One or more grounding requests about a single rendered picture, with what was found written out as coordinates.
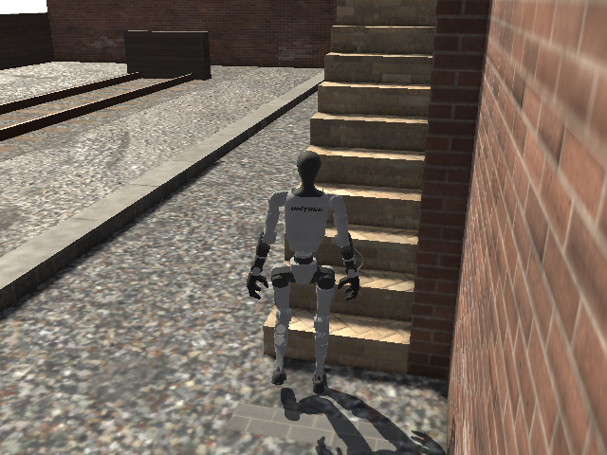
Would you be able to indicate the robot right hand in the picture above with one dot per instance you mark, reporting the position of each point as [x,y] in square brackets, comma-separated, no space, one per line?
[354,286]

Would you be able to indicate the robot left forearm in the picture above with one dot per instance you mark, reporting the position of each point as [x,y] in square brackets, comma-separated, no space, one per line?
[260,256]

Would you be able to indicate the left robot upper arm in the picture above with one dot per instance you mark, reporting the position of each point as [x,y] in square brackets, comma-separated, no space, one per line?
[276,200]

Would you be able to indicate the robot right forearm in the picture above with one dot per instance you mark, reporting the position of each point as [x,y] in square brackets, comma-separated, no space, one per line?
[349,260]

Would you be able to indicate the right robot upper arm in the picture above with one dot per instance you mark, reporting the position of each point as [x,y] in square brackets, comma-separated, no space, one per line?
[340,219]

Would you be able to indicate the left robot shin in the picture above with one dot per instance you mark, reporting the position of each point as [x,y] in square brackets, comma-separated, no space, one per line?
[280,342]

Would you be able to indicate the left robot foot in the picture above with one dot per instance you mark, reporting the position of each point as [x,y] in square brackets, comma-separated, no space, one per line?
[278,378]

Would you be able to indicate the robot left hand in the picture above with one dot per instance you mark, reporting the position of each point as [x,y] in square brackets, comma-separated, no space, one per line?
[252,286]

